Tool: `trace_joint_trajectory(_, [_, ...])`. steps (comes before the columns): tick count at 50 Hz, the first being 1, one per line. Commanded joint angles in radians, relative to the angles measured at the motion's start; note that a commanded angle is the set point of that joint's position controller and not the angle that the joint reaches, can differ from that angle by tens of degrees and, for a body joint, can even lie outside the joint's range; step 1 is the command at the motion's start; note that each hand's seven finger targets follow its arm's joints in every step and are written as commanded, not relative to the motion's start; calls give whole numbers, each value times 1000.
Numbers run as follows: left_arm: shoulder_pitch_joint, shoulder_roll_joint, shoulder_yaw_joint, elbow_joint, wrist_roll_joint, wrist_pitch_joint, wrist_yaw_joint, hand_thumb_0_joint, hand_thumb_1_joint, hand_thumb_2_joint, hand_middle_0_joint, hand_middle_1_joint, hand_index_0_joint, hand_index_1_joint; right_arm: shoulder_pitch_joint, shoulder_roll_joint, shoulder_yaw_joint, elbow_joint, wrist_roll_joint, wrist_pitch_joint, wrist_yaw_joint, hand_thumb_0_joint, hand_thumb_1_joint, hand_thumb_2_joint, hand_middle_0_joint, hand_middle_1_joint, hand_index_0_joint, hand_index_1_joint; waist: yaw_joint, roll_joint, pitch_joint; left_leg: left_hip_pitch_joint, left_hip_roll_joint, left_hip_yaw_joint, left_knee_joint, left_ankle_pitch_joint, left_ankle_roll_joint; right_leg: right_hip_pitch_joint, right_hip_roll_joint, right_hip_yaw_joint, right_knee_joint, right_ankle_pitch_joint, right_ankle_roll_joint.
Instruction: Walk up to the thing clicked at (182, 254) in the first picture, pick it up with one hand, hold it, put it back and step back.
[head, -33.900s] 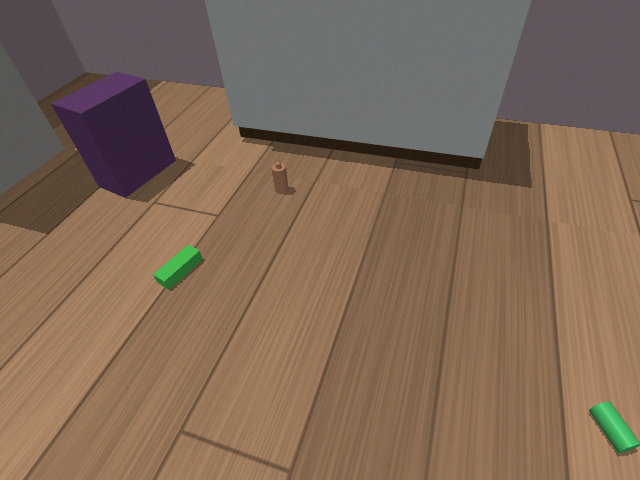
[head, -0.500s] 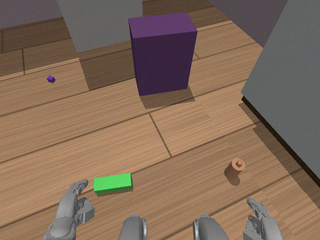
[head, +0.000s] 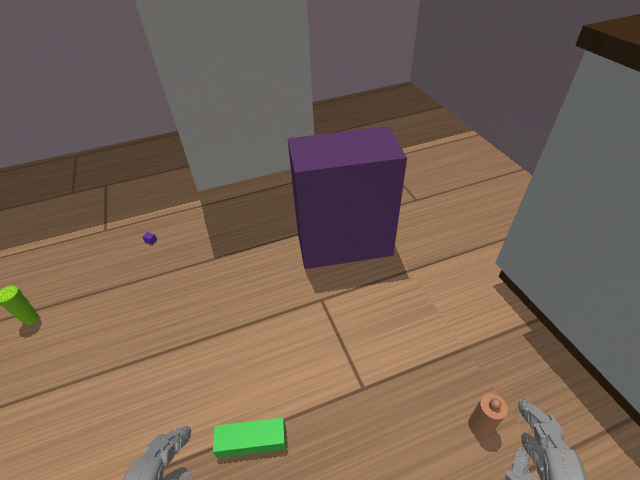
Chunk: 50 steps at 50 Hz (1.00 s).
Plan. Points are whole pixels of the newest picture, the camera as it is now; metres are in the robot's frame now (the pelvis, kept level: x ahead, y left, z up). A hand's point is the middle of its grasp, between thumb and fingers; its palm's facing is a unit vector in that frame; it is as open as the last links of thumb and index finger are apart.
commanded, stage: home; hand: left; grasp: from above
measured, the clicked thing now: (250, 437) +0.44 +0.26 -0.69
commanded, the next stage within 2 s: stand in 1.82 s
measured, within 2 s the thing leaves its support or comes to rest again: neither
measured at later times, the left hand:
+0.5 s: hand out of the picture +0.16 +0.17 -0.05, palm faces +0.05 -0.98 -0.20, open 7.4 cm
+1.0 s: hand out of the picture +0.16 +0.18 -0.04, palm faces +0.04 -0.98 -0.21, open 7.4 cm
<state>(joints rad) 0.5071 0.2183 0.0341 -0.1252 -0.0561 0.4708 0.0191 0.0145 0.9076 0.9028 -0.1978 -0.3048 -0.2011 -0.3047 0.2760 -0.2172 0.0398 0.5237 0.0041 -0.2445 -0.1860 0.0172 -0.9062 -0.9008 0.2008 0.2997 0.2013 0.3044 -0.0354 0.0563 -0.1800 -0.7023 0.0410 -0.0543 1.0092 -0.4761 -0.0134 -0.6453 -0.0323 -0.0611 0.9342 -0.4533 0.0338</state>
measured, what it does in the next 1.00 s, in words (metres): stands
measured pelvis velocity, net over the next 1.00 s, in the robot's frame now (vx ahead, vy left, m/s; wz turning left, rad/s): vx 0.00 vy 0.00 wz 0.00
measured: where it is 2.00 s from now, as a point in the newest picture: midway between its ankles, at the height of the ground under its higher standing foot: outside the picture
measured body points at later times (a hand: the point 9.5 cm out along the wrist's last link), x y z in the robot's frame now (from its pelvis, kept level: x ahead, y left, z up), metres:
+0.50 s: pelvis +0.00 +0.00 +0.00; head +0.01 +0.00 +0.45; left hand +0.16 +0.23 -0.03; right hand +0.16 -0.25 -0.06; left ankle +0.02 +0.12 -0.68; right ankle +0.01 -0.14 -0.68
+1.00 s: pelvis +0.00 +0.00 +0.00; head +0.01 +0.00 +0.45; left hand +0.16 +0.23 -0.03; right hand +0.16 -0.24 -0.06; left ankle +0.02 +0.12 -0.68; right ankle +0.01 -0.14 -0.68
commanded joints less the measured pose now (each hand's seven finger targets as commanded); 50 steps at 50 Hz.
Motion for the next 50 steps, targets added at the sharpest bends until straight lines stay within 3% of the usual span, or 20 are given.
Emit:
trace_joint_trajectory(1, [-58,102,60,-181,12,-59,-1,0,899,900,-200,-299,-200,-299,-60,-122,-58,-141,0,-68,-14,0,-900,-900,200,300,200,300,-14,-3,-25,100,-39,8,-188,140,21,23,52,-19,-156,112,-29])
trace_joint_trajectory(13, [-32,108,67,-191,13,-60,6,0,897,898,-200,-299,-200,-299,-64,-120,-57,-133,-1,-75,-15,0,-900,-900,200,300,200,300,2,-16,-62,106,-42,16,-164,191,23,53,46,-12,-149,164,-27])
trace_joint_trajectory(17, [-40,108,58,-197,13,-60,7,0,899,900,-200,-300,-200,-299,-58,-124,-59,-131,-1,-74,-17,0,-900,-900,200,300,200,300,-7,-31,-82,117,-45,23,-150,227,27,65,44,-6,-154,210,-23])
trace_joint_trajectory(23, [-48,108,63,-184,12,-58,7,0,900,900,-200,-299,-200,-299,-68,-126,-59,-129,2,-74,-17,0,-900,-900,200,300,200,300,3,-16,-26,96,-38,13,-189,131,24,36,49,-16,-160,111,-28])
trace_joint_trajectory(31, [-40,101,54,-191,12,-61,4,0,900,900,-200,-299,-200,-299,-61,-126,-63,-130,1,-76,-15,0,-900,-900,200,300,200,300,-2,0,-34,104,-32,9,-192,140,19,28,54,-20,-147,113,-30])
trace_joint_trajectory(34, [-56,126,73,-219,11,-65,5,0,900,900,-200,-299,-200,-299,-55,-126,-64,-123,1,-78,-17,0,-900,-900,200,300,200,300,-1,-5,-45,110,-32,12,-187,144,20,38,52,-18,-150,117,-29])
trace_joint_trajectory(35, [-25,88,42,-167,11,-60,2,0,900,900,-200,-299,-200,-299,-54,-120,-61,-125,0,-78,-16,0,-900,-900,200,300,200,300,-11,-12,-46,107,-36,13,-176,163,20,37,51,-14,-148,135,-28])
trace_joint_trajectory(37, [-35,106,60,-196,9,-58,5,0,900,900,-200,-299,-200,-299,-55,-123,-62,-130,1,-78,-18,0,-900,-900,200,300,200,300,-3,-27,-55,109,-37,19,-167,179,23,43,48,-10,-153,150,-26])
trace_joint_trajectory(39, [-48,100,53,-188,9,-58,2,0,900,900,-200,-299,-200,-299,-62,-121,-60,-128,0,-79,-17,0,-900,-900,200,300,200,300,-4,-21,-29,90,-38,17,-172,154,22,36,48,-12,-156,130,-25])
trace_joint_trajectory(40, [-69,124,73,-225,9,-63,5,0,900,900,-200,-299,-200,-299,-59,-125,-62,-123,-1,-78,-16,0,-900,-900,200,300,200,300,-1,-6,-37,98,-36,15,-182,133,21,34,49,-13,-155,111,-27])
trace_joint_trajectory(41, [-36,104,56,-175,15,-56,4,0,900,900,-200,-299,-200,-299,-61,-121,-62,-123,0,-79,-18,0,-900,-900,200,300,200,300,-2,-8,-37,101,-34,13,-185,134,20,29,51,-14,-152,109,-29])
trace_joint_trajectory(43, [-59,124,66,-223,10,-63,4,0,900,900,-200,-299,-200,-299,-58,-128,-64,-125,1,-78,-17,0,-900,-900,200,300,200,300,-2,-7,-48,107,-33,10,-185,145,21,37,51,-14,-148,119,-29])
trace_joint_trajectory(44, [-29,98,44,-175,12,-57,3,0,900,900,-200,-299,-200,-299,-58,-123,-60,-124,1,-77,-17,0,-900,-900,200,300,200,300,-5,-13,-38,104,-31,4,-187,152,20,31,52,-16,-144,124,-29])
trace_joint_trajectory(45, [-45,114,61,-207,13,-57,5,0,900,900,-200,-299,-200,-299,-54,-123,-62,-125,1,-76,-17,0,-900,-900,200,300,200,300,1,3,-46,108,-31,9,-184,159,19,33,51,-14,-143,129,-32])
trace_joint_trajectory(46, [-30,96,47,-187,14,-54,5,0,900,900,-200,-299,-200,-299,-60,-121,-60,-129,1,-77,-18,0,-900,-900,200,300,200,300,-1,-6,-44,104,-33,8,-182,164,19,36,50,-15,-143,133,-31])
trace_joint_trajectory(47, [-59,127,73,-228,12,-60,7,0,900,899,-200,-299,-200,-299,-54,-123,-64,-126,1,-77,-18,0,-900,-900,200,300,200,300,4,-11,-52,106,-34,12,-174,173,20,45,49,-15,-145,141,-29])
trace_joint_trajectory(49, [-29,93,42,-172,12,-53,4,0,900,899,-200,-299,-200,-299,-56,-120,-59,-124,0,-77,-17,0,-900,-900,200,300,200,300,-8,-24,-39,99,-38,18,-169,168,23,39,48,-10,-152,142,-27])
trace_joint_trajectory(50, [-41,100,48,-195,9,-53,3,0,900,900,-200,-299,-200,-299,-56,-121,-60,-125,0,-77,-17,0,-900,-900,200,300,200,300,-6,-8,-51,107,-36,16,-172,176,22,42,49,-11,-147,148,-29])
